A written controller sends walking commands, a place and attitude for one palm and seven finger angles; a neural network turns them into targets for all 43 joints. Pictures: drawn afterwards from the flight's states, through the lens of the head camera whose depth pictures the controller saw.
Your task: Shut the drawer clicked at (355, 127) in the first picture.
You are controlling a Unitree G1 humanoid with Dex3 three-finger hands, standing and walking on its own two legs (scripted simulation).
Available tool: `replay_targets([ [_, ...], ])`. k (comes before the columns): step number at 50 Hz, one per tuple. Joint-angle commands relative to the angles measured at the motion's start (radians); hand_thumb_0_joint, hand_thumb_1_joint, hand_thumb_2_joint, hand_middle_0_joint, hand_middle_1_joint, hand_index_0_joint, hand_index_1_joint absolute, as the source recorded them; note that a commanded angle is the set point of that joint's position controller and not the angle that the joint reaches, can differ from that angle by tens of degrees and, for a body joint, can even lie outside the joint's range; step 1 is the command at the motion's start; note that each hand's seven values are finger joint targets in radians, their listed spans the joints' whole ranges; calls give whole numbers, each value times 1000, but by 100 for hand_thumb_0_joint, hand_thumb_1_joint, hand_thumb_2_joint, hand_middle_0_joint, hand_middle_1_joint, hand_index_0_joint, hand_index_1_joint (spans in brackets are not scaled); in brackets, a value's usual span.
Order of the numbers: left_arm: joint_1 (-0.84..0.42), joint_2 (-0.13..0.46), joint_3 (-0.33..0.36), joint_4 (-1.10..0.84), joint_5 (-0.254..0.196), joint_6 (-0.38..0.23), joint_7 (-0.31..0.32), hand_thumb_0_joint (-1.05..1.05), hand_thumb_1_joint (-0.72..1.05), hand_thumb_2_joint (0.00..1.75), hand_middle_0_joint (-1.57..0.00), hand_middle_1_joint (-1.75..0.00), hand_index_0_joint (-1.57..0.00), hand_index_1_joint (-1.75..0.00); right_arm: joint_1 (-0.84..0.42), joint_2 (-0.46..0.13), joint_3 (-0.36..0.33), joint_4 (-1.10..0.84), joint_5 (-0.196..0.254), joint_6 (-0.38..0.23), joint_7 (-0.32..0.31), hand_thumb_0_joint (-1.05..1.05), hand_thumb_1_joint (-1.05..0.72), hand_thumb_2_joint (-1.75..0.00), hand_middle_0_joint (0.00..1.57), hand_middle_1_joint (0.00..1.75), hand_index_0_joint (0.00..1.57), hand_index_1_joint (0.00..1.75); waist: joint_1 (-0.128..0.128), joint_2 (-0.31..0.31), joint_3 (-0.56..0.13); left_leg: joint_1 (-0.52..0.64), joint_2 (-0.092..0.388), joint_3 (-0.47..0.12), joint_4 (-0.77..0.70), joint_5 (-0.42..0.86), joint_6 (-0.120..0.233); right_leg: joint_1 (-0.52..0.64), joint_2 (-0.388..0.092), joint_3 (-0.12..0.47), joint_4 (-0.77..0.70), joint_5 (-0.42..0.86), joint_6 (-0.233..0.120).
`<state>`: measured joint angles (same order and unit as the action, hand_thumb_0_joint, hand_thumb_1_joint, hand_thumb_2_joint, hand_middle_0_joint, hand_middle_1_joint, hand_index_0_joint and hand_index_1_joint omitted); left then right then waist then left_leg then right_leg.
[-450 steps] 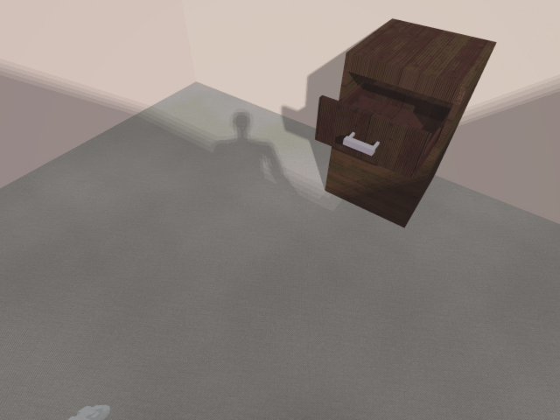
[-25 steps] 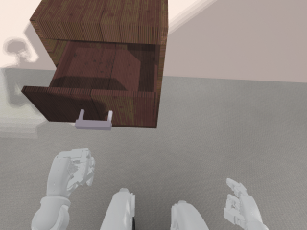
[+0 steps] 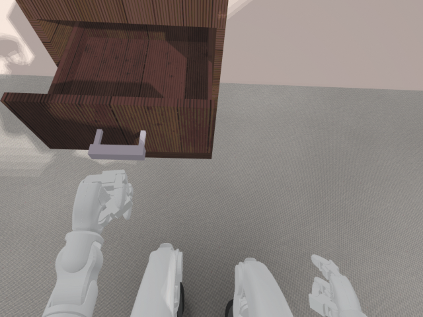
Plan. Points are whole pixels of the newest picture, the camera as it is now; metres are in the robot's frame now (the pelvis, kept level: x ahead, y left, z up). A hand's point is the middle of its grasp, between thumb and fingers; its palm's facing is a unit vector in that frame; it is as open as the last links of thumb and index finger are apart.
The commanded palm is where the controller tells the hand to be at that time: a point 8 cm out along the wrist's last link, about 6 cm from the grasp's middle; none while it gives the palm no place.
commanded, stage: bring the fist close to the handle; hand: left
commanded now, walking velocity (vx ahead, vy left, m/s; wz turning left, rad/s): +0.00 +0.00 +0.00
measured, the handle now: (119, 143) +0.45 +0.22 -0.03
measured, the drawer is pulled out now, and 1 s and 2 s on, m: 0.23 0.23 0.13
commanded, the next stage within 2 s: push the drawer shut in 0.74 s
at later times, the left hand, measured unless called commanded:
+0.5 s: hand (133, 190) +0.35 +0.17 -0.03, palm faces +0.00 -1.00 -0.04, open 3.3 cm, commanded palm +0.33 +0.22 -0.02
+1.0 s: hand (132, 185) +0.36 +0.18 -0.03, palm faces +0.01 -1.00 -0.04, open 3.3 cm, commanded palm +0.35 +0.22 -0.02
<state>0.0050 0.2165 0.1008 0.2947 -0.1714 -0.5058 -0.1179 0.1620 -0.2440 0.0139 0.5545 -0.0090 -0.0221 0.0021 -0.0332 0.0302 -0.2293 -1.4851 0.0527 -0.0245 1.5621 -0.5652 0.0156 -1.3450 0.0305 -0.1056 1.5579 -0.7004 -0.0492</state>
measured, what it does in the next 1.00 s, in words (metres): stands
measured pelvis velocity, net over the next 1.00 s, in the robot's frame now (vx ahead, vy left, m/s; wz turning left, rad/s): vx -0.01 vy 0.00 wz -0.02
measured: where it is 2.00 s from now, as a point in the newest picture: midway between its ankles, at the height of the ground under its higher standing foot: outside the picture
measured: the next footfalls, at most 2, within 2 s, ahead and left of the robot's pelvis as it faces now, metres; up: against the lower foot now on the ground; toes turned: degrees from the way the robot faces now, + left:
none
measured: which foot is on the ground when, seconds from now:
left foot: down 0.00-1.00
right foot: down 0.00-1.00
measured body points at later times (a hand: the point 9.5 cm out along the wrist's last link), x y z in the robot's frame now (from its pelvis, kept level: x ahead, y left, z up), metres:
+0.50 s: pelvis -0.01 +0.01 -0.03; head +0.15 +0.03 +0.39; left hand +0.34 +0.23 -0.03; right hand +0.16 -0.25 -0.15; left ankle +0.07 +0.11 -0.55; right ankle +0.02 -0.10 -0.55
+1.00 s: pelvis -0.01 +0.00 -0.03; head +0.14 +0.03 +0.39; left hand +0.35 +0.23 -0.02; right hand +0.16 -0.25 -0.14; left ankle +0.07 +0.11 -0.55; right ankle +0.02 -0.10 -0.55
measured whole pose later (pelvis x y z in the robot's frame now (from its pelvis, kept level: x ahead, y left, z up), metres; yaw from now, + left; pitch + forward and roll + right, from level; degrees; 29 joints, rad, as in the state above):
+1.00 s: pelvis -0.01 +0.00 -0.03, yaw -1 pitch +31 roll -5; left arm -0.19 0.26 0.16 0.43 -0.17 -0.52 -0.13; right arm 0.13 -0.26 0.02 0.56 -0.01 0.02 -0.01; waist -0.04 0.02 -0.23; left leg -1.63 0.06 -0.04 1.68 -0.59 0.02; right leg -1.49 0.04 -0.11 1.67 -0.73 -0.05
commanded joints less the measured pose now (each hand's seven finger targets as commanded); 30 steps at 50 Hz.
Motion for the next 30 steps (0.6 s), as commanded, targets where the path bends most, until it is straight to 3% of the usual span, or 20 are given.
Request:
replay_targets([
  [1,-158,116,74,-160,-9,-67,-3,0,90,90,-140,-160,-140,-160,10,-157,-69,-124,3,-29,-12,0,-90,-90,20,30,20,30,-9,7,-392,377,-28,-37,-150,175,18,105,13,83,-236,231,12],
  [7,-195,109,74,-129,-9,-78,-1,0,90,90,-140,-160,-140,-160,17,-162,-71,-117,-1,-18,-5,0,-90,-90,20,30,20,30,-8,37,-417,395,-26,-49,-131,194,11,46,13,68,-196,244,8],
  [10,-244,103,62,-107,-5,-83,2,0,90,90,-140,-160,-140,-160,21,-166,-71,-109,-3,-15,-4,0,-90,-90,20,30,20,30,-22,49,-407,391,-24,-57,-116,187,11,-7,16,61,-178,235,7],
  [13,-284,110,73,-82,-1,-92,5,0,90,90,-140,-160,-140,-160,18,-170,-72,-106,-5,-7,-4,0,-90,-90,20,30,20,30,-26,24,-422,365,-27,-55,-96,171,12,-14,14,64,-165,226,10],
  [15,-309,143,104,-55,-1,-95,5,0,90,90,-140,-160,-140,-160,27,-174,-70,-100,-6,-4,-7,0,-90,-90,20,30,20,30,-23,22,-428,342,-28,-56,-80,169,12,-22,18,65,-150,223,7],
  [17,-323,138,104,-42,1,-99,1,0,90,90,-140,-160,-140,-160,22,-173,-69,-104,-6,2,-6,0,-90,-90,20,30,20,30,-16,37,-438,333,-30,-51,-71,172,11,-25,16,66,-142,225,7],
  [21,-279,133,90,-130,-10,-87,-10,0,90,90,-140,-160,-140,-160,19,-174,-71,-123,-1,13,-1,0,-90,-90,20,30,20,30,6,84,-521,417,-25,-59,-86,235,7,-9,16,64,-136,266,3],
  [25,-266,144,99,-122,-16,-53,-10,0,90,90,-140,-160,-140,-160,24,-174,-68,-120,3,25,-6,0,-90,-90,20,30,20,30,-14,31,-474,367,-23,-59,-81,192,14,-1,21,67,-150,246,10],
  [30,-280,140,100,-136,-23,-56,-6,0,90,90,-140,-160,-140,-160,22,-169,-67,-109,4,22,-13,0,-90,-90,20,30,20,30,-21,27,-463,357,-24,-58,-75,183,14,-7,21,67,-153,240,12],
])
